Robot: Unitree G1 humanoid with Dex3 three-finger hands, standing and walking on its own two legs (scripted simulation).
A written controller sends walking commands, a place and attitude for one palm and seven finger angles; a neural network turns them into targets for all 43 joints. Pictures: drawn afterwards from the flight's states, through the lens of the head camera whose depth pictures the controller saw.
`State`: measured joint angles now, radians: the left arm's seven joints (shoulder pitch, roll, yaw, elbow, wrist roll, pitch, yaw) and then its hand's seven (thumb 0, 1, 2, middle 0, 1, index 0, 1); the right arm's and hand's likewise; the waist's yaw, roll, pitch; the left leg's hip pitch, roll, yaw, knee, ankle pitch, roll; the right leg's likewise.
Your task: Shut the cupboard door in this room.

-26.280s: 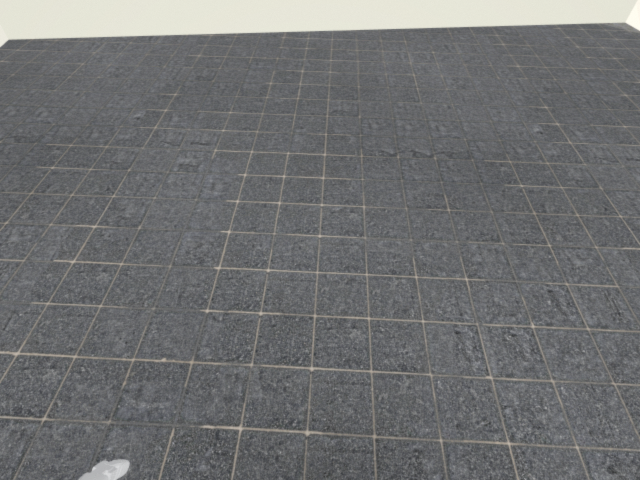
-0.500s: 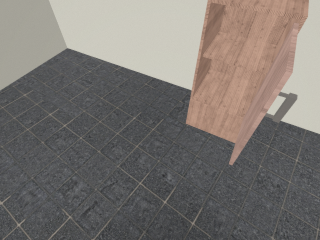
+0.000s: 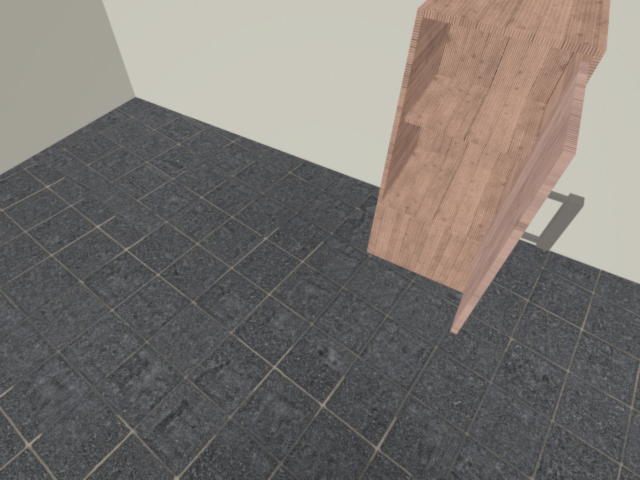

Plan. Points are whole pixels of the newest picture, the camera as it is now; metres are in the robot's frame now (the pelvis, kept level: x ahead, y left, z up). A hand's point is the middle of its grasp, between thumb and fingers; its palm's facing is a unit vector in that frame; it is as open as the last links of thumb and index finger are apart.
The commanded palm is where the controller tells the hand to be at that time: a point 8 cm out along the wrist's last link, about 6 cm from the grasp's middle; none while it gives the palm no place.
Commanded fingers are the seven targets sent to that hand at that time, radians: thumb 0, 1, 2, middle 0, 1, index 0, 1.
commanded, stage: stand and wait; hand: left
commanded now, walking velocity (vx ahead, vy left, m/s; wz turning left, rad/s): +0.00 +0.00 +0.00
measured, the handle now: (547, 219) +0.60 -0.39 -0.04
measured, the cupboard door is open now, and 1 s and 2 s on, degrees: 90 90 90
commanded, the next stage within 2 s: turn or walk to find it in 0.24 s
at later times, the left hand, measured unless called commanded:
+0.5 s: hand out of the picture +0.01 +0.19 -0.18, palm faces +0.08 -0.98 -0.20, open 7.4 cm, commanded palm none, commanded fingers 0.00 0.90 0.90 -0.20 -0.30 -0.20 -0.30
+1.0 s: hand out of the picture +0.07 +0.22 -0.16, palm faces +0.24 -0.94 -0.26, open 7.4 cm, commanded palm none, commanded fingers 0.00 0.90 0.90 -0.20 -0.30 -0.20 -0.30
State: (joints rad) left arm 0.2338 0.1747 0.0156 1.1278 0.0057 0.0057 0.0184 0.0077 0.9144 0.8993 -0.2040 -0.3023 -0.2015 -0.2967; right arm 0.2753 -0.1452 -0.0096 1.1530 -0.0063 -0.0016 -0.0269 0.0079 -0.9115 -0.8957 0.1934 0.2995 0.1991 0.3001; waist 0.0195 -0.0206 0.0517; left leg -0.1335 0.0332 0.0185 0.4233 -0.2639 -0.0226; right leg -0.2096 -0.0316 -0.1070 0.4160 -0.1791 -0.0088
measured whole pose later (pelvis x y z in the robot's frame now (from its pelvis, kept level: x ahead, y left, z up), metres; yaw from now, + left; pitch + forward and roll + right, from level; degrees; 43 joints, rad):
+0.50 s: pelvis +0.01 +0.01 -0.01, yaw +2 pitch +0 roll +0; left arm 0.24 0.16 0.02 1.10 0.01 0.01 0.03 0.01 0.91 0.90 -0.20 -0.30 -0.20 -0.30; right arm 0.27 -0.14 -0.02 1.11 -0.01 0.01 -0.02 0.01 -0.91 -0.90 0.20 0.30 0.20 0.30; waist 0.01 -0.01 0.05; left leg -0.19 -0.01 0.00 0.49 -0.30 0.00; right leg -0.26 -0.08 -0.12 0.51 -0.24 0.02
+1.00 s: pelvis +0.02 -0.01 +0.00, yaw +14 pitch +2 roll +0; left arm 0.11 0.23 0.05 0.96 0.01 0.02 0.02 0.01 0.91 0.90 -0.20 -0.30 -0.20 -0.30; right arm 0.20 -0.20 -0.04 0.99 -0.02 0.01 -0.02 0.01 -0.91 -0.90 0.20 0.30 0.20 0.30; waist -0.01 0.00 0.08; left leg -0.25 -0.01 -0.06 0.47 -0.26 -0.01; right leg -0.38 -0.05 -0.04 0.79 -0.45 0.06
